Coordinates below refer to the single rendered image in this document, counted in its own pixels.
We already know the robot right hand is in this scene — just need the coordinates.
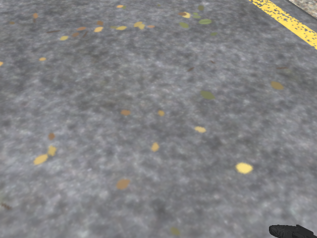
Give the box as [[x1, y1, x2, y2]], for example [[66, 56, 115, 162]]
[[268, 224, 317, 238]]

